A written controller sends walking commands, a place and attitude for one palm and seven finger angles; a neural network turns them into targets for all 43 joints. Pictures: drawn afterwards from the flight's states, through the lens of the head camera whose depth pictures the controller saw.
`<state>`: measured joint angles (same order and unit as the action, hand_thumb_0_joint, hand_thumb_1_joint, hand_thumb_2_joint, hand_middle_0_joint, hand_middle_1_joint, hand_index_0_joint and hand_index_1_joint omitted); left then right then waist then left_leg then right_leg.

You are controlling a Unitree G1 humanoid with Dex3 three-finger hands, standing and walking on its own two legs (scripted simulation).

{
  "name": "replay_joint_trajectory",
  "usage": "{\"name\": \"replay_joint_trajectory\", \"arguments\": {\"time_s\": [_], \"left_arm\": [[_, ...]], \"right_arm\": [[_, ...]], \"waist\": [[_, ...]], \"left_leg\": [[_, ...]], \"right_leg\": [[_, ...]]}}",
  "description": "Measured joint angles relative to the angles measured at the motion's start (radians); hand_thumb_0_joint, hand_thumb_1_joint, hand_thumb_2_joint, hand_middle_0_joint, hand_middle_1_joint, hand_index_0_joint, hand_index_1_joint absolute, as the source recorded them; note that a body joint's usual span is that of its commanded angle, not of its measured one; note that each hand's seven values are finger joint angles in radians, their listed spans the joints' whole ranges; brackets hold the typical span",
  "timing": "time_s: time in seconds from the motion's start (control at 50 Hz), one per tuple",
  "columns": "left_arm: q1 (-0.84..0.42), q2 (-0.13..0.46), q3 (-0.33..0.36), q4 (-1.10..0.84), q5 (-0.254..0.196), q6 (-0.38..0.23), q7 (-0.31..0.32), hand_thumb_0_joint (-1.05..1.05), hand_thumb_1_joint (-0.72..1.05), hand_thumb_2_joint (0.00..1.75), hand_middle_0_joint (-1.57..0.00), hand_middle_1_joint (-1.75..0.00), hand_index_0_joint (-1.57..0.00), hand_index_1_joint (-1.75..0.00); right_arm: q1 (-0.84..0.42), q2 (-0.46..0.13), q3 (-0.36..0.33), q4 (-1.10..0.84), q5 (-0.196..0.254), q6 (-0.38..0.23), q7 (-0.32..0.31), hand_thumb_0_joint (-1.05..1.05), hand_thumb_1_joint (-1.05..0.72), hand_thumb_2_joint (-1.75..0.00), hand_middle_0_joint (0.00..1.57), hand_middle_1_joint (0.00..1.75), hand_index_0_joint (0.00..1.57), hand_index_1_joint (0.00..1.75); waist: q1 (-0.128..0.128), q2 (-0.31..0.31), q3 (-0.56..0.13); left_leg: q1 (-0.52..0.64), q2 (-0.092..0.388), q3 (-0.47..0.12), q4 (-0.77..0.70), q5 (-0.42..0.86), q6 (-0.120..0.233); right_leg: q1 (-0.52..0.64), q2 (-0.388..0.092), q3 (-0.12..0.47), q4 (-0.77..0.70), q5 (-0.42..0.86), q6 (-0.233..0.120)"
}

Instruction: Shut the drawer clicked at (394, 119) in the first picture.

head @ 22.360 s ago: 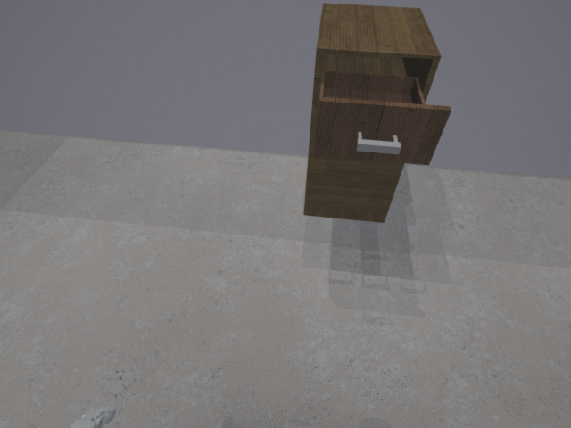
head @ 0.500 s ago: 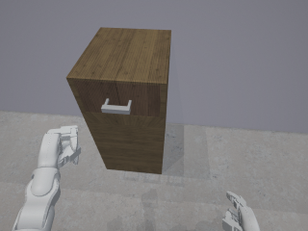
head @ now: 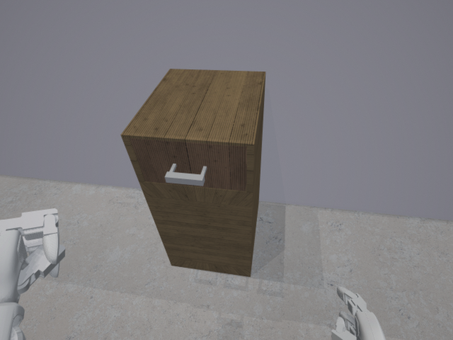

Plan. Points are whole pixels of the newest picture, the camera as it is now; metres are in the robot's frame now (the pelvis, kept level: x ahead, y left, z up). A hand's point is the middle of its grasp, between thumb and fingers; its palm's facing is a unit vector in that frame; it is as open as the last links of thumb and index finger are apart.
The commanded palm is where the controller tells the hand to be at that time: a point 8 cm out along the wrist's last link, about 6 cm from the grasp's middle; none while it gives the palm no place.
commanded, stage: draw the hand back to the body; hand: left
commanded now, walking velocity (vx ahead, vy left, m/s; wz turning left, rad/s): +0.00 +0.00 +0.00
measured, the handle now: (187, 173) +0.58 +0.20 -0.08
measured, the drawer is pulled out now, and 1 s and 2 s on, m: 0.00 0.00 0.00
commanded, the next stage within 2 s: step back with the hand held close in 0.14 s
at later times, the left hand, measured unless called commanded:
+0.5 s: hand (71, 248) +0.19 +0.24 +0.15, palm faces +0.33 -0.81 -0.48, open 3.3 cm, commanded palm +0.12 +0.28 +0.18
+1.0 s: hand (16, 311) +0.11 +0.26 +0.15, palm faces +0.38 -0.80 -0.47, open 3.3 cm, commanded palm +0.05 +0.30 +0.18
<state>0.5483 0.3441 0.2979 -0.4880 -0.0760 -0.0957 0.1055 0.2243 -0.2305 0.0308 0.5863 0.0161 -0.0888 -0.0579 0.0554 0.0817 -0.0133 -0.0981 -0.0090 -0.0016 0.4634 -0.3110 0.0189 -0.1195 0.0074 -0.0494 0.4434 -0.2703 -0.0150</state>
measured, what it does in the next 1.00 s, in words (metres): shifts its weight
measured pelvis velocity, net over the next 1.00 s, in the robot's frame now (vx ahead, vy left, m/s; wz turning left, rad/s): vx -0.08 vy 0.02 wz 0.00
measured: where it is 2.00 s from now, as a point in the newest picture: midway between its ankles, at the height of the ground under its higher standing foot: outside the picture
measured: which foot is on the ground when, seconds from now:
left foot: down 0.00-1.00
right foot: down 0.00-1.00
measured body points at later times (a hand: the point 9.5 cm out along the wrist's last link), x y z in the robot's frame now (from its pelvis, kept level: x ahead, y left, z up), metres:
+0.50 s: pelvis -0.01 +0.00 +0.00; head +0.01 -0.02 +0.45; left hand +0.17 +0.28 +0.18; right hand +0.15 -0.25 -0.09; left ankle -0.04 +0.11 -0.74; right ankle -0.02 -0.11 -0.74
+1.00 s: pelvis -0.08 +0.02 -0.01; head -0.07 +0.02 +0.44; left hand +0.08 +0.30 +0.18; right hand +0.10 -0.21 -0.08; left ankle -0.04 +0.11 -0.74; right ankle -0.02 -0.11 -0.74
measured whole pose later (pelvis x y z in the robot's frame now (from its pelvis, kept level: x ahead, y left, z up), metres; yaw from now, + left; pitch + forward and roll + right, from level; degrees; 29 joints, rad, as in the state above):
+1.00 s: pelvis -0.08 +0.02 -0.01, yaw +0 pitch +0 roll -1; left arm 0.60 0.36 0.37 -0.55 0.00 -0.23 0.14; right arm 0.20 -0.21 0.00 0.53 0.00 -0.05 -0.06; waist 0.01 0.01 0.03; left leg -0.37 -0.03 0.01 0.60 -0.24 0.06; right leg -0.37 -0.02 -0.04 0.53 -0.17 0.01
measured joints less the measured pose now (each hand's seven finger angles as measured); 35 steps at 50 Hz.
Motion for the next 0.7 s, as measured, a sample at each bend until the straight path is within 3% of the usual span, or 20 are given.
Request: {"name": "replay_joint_trajectory", "arguments": {"time_s": [0.16, 0.28, 0.4, 0.52, 0.7], "left_arm": [[-0.019, -0.040, -0.014, 0.045, 0.011, -0.014, 0.007, 0.01, 0.89, 0.90, -1.41, -1.59, -1.41, -1.60], [-0.016, -0.033, -0.027, 0.037, 0.015, -0.013, 0.011, 0.02, 0.89, 0.90, -1.41, -1.59, -1.41, -1.60], [-0.021, -0.005, 0.054, 0.033, 0.028, -0.093, 0.010, 0.02, 0.89, 0.90, -1.41, -1.59, -1.41, -1.60], [0.038, -0.001, 0.043, 0.025, 0.030, -0.101, 0.005, 0.01, 0.89, 0.90, -1.41, -1.59, -1.40, -1.60], [0.099, 0.063, 0.069, -0.074, 0.029, -0.101, 0.021, 0.02, 0.89, 0.90, -1.41, -1.59, -1.40, -1.60]], "right_arm": [[-0.012, 0.002, -0.006, 0.015, -0.003, -0.019, -0.011, 0.01, -0.90, -0.90, 0.20, 0.30, 0.20, 0.30], [-0.001, 0.010, -0.004, 0.024, -0.007, -0.041, -0.014, 0.01, -0.90, -0.90, 0.20, 0.30, 0.20, 0.30], [-0.021, -0.001, -0.020, 0.006, -0.014, 0.006, 0.003, 0.01, -0.90, -0.90, 0.20, 0.30, 0.20, 0.30], [-0.040, -0.019, -0.055, -0.011, -0.011, 0.062, 0.006, 0.01, -0.90, -0.90, 0.20, 0.30, 0.20, 0.30], [-0.032, 0.000, -0.061, -0.030, -0.008, 0.093, -0.013, 0.01, -0.91, -0.90, 0.20, 0.30, 0.20, 0.30]], "waist": [[0.006, 0.005, 0.022], [-0.001, -0.005, 0.020], [-0.042, -0.002, 0.021], [-0.072, -0.018, 0.048], [-0.064, -0.064, 0.048]], "left_leg": [[-0.006, 0.003, -0.009, 0.007, 0.005, -0.005], [0.000, 0.009, -0.006, 0.002, 0.005, -0.011], [-0.057, 0.018, -0.009, 0.020, 0.006, -0.011], [-0.100, -0.002, 0.011, -0.007, 0.040, 0.005], [-0.154, -0.022, 0.017, 0.013, 0.062, 0.021]], "right_leg": [[-0.004, 0.002, -0.010, 0.008, 0.001, -0.006], [-0.003, 0.008, -0.006, 0.010, -0.001, -0.012], [-0.040, 0.018, -0.010, -0.015, 0.023, -0.011], [-0.099, -0.002, 0.009, -0.015, 0.047, 0.006], [-0.155, -0.024, 0.015, 0.011, 0.067, 0.023]]}}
